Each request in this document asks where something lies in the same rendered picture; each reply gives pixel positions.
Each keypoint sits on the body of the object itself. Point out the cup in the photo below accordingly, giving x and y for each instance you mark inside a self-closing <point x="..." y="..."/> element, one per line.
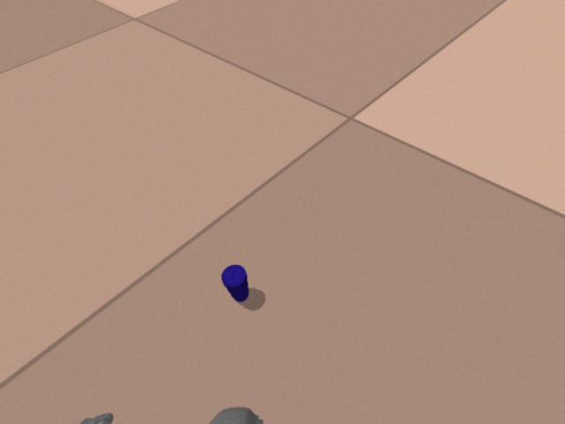
<point x="234" y="279"/>

